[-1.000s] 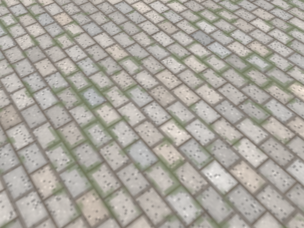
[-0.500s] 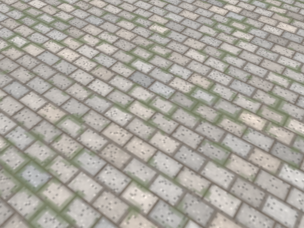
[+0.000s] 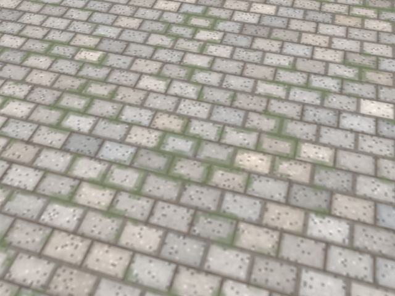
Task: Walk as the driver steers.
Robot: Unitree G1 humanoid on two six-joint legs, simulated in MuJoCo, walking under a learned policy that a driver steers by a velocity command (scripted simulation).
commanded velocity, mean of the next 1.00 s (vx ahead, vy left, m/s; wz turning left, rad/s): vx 0.50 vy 0.00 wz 0.23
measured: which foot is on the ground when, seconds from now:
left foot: up 0.00-0.40, down 0.42-0.92, up 0.94-1.00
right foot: down 0.00-0.44, up 0.46-0.88, down 0.90-1.00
